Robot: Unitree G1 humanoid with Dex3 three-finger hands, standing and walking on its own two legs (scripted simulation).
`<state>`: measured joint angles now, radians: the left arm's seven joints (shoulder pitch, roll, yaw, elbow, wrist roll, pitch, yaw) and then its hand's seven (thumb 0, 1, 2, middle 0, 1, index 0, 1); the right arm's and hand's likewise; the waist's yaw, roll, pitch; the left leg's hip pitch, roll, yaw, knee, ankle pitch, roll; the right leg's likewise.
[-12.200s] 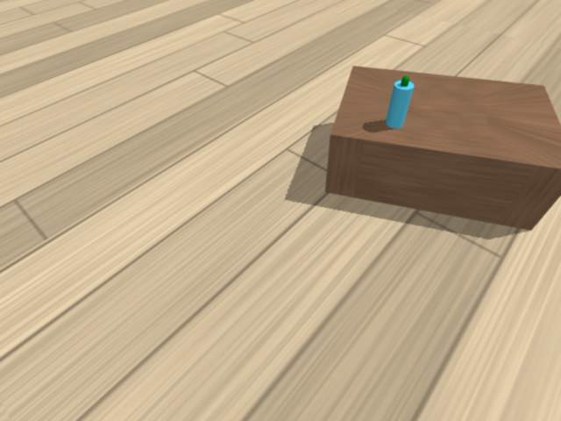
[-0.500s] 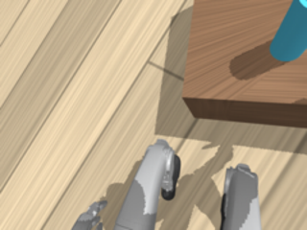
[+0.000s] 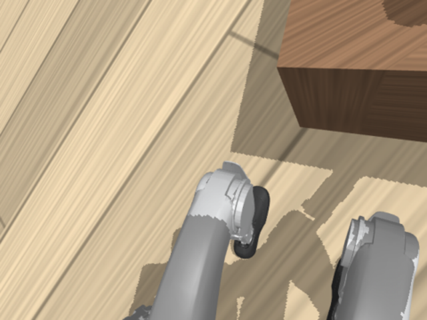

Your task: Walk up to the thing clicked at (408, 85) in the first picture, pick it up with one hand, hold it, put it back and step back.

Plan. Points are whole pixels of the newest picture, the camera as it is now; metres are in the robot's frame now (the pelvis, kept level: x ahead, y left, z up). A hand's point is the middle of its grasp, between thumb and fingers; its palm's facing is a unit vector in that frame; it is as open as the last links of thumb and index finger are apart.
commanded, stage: close in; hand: right
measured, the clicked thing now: out of the picture +0.66 -0.21 +0.08
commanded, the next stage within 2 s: rest palm in 0.32 s
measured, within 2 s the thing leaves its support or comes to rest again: leaves its support in 1.28 s
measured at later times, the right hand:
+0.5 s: hand out of the picture +0.66 -0.23 +0.03, palm faces +0.12 +0.99 -0.04, open 17.7 cm
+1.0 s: hand out of the picture +0.66 -0.23 +0.05, palm faces +0.14 +0.99 -0.03, open 16.1 cm
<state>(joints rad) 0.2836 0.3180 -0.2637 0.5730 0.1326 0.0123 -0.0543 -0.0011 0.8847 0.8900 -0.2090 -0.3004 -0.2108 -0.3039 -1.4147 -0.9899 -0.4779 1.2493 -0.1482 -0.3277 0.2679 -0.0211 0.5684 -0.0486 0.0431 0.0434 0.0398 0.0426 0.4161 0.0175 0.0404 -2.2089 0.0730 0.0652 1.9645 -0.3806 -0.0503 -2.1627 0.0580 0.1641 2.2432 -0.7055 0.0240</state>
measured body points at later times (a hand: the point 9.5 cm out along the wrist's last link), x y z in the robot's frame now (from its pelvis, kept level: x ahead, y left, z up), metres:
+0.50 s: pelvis +0.02 -0.01 +0.01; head +0.30 -0.08 +0.35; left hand +0.01 +0.25 -0.06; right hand +0.65 -0.29 +0.04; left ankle +0.18 +0.14 -0.36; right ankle +0.07 -0.12 -0.36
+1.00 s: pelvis +0.01 +0.00 +0.01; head +0.29 -0.08 +0.36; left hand +0.02 +0.26 -0.06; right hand +0.65 -0.28 +0.05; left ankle +0.18 +0.14 -0.36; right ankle +0.07 -0.12 -0.36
